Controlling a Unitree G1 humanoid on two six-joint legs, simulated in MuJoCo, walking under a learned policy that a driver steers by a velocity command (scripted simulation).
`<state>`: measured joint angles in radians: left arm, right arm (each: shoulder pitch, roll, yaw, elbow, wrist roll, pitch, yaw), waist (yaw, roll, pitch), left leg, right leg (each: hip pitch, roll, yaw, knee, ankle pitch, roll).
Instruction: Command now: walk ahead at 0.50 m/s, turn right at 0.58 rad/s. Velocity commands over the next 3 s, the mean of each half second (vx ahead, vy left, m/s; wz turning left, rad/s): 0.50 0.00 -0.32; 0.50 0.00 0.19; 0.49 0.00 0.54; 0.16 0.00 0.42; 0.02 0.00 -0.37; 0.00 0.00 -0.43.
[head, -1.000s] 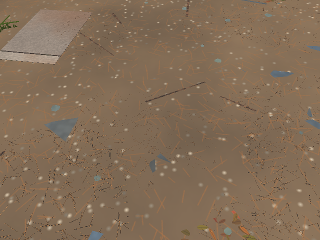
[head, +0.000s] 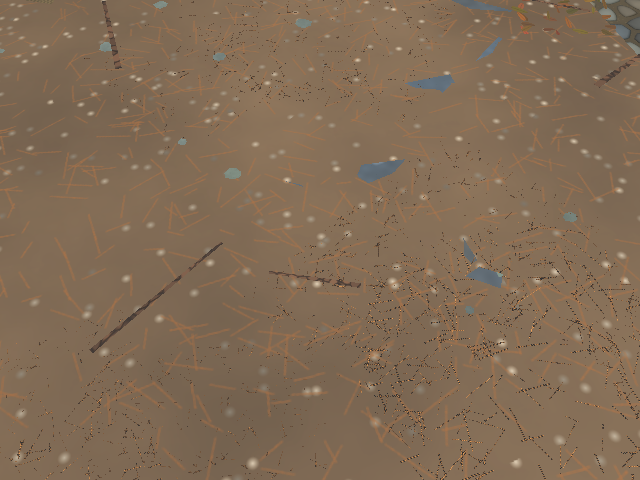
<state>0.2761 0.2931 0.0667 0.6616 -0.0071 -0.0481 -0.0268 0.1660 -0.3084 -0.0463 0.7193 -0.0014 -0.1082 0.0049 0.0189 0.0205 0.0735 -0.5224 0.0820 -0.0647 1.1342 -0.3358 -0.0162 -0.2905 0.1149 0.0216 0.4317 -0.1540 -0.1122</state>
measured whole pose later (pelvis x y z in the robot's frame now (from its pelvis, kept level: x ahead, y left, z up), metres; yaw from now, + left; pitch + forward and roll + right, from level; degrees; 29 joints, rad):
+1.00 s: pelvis +0.55 -0.03 +0.00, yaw +0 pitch +1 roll -1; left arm 0.22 0.26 0.06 0.74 0.01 -0.10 -0.02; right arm 0.30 -0.32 -0.06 0.79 0.03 -0.03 0.00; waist 0.00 0.05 0.03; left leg -0.52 0.07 -0.05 1.14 -0.32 0.00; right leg -0.23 0.01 -0.10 0.39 -0.17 -0.03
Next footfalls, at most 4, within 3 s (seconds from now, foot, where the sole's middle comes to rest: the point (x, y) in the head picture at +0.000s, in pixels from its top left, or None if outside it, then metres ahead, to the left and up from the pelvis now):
0.30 left None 0.36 0.15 -0.78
0.82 right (412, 400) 0.61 -0.14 -0.78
1.34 left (287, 298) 0.86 0.15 -0.78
1.78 right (329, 213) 1.13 0.05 -0.78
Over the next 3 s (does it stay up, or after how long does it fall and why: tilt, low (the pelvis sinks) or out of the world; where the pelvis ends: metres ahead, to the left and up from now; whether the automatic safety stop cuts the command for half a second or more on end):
stays up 1.02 0.10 0.00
